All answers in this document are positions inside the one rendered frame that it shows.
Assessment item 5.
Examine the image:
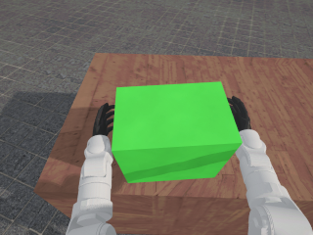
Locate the right robot upper arm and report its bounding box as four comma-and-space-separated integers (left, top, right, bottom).
247, 204, 313, 235

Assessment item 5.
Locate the left robot upper arm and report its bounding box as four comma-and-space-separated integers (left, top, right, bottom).
68, 222, 116, 235

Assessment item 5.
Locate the carton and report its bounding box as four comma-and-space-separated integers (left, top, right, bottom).
112, 81, 243, 183

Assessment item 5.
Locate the robot right forearm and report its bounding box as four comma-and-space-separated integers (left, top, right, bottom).
235, 129, 313, 235

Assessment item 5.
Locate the robot right hand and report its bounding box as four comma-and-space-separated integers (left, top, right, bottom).
227, 96, 251, 132

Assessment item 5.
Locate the robot left hand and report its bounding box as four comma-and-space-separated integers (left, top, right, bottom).
92, 103, 115, 136

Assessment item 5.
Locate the robot left forearm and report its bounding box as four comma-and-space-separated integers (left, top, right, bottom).
66, 134, 113, 235

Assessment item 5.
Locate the pedestal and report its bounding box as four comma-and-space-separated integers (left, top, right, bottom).
33, 53, 313, 235

